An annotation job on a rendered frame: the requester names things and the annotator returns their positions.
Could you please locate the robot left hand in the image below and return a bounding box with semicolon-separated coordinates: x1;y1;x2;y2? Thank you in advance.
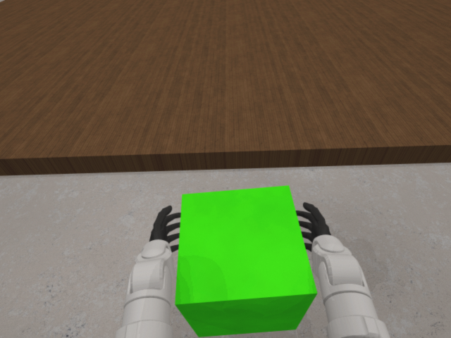
149;206;181;252

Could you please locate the carton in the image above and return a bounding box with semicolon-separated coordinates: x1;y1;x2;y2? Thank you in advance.
175;185;318;337

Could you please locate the left robot forearm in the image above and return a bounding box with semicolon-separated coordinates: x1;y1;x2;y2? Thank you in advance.
115;239;175;338

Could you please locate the right robot forearm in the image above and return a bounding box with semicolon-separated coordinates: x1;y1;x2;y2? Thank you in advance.
311;234;390;338

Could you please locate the robot right hand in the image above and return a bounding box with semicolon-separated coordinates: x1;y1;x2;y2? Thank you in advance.
296;202;331;252

